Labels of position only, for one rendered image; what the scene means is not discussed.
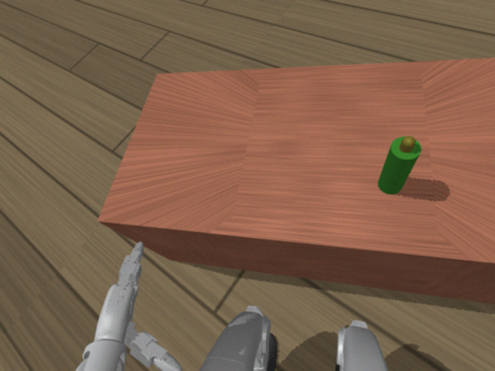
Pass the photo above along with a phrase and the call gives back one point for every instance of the left robot arm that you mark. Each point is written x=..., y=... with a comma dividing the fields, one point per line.
x=104, y=355

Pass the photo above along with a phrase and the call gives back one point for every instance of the left robot hand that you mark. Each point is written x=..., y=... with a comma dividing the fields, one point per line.
x=116, y=315

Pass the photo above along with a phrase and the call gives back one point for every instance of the bottle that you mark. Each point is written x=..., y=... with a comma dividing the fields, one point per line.
x=403, y=154

